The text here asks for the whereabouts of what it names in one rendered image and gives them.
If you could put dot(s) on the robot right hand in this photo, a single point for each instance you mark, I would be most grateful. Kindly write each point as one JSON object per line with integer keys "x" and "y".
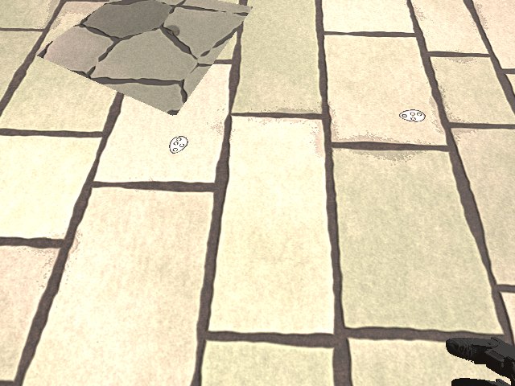
{"x": 498, "y": 356}

